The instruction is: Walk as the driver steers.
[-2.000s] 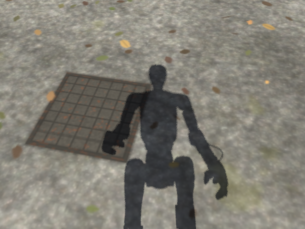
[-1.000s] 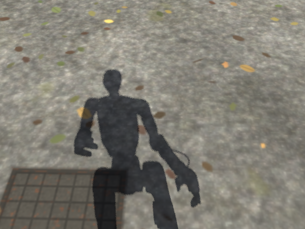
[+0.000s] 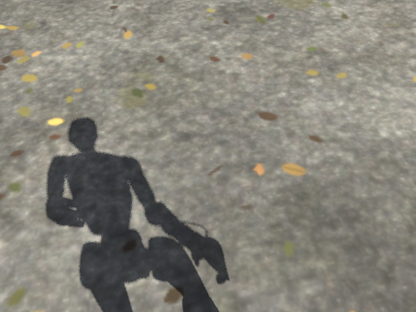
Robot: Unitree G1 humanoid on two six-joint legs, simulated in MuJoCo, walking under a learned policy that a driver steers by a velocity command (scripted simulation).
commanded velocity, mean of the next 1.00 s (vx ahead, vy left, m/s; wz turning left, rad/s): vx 0.03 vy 0.00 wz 0.29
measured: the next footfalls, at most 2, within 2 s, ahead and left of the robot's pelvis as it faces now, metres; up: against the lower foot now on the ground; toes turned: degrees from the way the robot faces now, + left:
left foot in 0.20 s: +0.07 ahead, +0.14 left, +0.00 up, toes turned +0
left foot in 0.80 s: +0.05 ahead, +0.16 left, +0.00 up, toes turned +17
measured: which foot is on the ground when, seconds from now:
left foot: up 0.00-0.18, down 0.20-0.56, up 0.58-0.78, down 0.80-1.00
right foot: down 0.00-0.80, up 0.82-1.00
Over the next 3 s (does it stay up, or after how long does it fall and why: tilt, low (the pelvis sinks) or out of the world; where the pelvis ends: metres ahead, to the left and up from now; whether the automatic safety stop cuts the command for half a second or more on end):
stays up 0.02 0.26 0.01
